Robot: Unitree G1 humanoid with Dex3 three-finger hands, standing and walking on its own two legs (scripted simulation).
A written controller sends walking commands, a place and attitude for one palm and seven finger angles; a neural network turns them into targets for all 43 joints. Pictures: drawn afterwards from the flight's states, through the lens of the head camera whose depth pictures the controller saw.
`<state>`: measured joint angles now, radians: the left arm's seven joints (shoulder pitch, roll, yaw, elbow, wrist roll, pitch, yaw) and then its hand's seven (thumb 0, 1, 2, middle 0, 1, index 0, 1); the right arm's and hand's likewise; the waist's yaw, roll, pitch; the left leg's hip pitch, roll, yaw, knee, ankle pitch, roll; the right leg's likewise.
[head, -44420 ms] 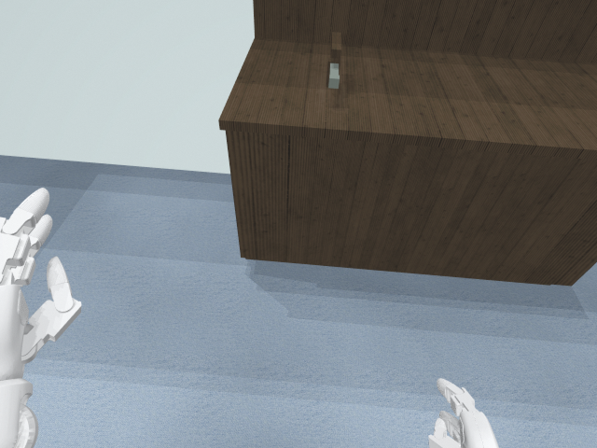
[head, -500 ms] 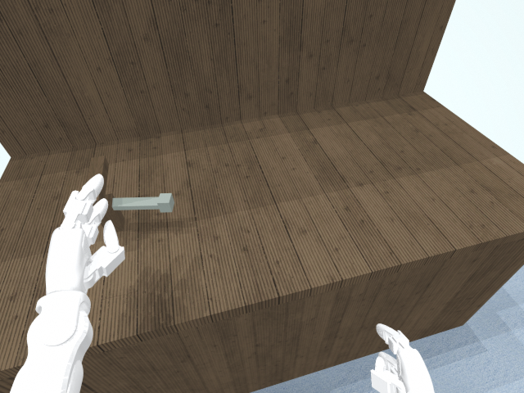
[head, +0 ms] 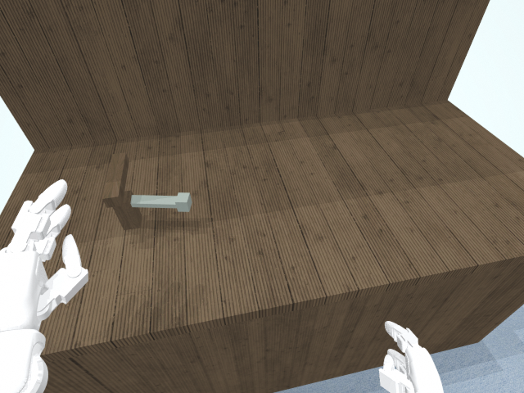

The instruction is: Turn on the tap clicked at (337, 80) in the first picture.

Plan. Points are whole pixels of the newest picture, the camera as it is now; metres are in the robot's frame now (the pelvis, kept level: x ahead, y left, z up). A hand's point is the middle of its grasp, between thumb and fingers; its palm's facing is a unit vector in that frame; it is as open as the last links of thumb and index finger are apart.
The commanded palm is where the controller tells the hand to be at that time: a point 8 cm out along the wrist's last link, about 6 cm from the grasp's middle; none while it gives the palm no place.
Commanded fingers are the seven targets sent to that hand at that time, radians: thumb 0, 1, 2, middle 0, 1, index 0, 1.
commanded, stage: draw the hand back beside the body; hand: left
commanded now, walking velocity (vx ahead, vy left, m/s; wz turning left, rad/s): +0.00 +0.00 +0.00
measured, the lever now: (183, 202) +0.46 +0.23 +0.02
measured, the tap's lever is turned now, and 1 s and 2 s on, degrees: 76 76 76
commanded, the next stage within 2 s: step back with the hand held close in 0.22 s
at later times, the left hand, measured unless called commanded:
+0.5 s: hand (77, 254) +0.21 +0.25 +0.18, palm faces +0.40 -0.83 -0.39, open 7.4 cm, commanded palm +0.15 +0.28 +0.17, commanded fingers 0.00 0.90 0.90 -0.20 -0.30 -0.20 -0.30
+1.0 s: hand (24, 340) +0.12 +0.27 +0.15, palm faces +0.39 -0.82 -0.41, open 7.4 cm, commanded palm +0.07 +0.30 +0.17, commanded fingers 0.00 0.90 0.90 -0.20 -0.30 -0.20 -0.30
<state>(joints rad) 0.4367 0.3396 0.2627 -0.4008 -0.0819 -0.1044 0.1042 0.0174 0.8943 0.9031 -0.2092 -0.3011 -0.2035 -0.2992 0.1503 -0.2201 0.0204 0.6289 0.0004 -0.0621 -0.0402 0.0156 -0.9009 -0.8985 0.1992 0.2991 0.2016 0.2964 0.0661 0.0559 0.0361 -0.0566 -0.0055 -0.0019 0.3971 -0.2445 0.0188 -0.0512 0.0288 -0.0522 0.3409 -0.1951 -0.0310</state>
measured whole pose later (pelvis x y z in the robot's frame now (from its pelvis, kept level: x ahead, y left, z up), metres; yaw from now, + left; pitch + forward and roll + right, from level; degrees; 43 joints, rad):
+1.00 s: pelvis -0.09 +0.03 -0.02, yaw +0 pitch +0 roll -2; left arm 0.50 0.36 0.34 -0.50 -0.04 -0.19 0.15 0.01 0.89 0.90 -0.21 -0.30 -0.20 -0.30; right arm 0.21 -0.22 0.02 0.55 0.02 -0.03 -0.07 0.02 -0.90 -0.90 0.20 0.30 0.20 0.30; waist 0.02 0.03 0.04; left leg -0.40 -0.02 0.02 0.58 -0.23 0.05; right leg -0.38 0.00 -0.04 0.49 -0.14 0.00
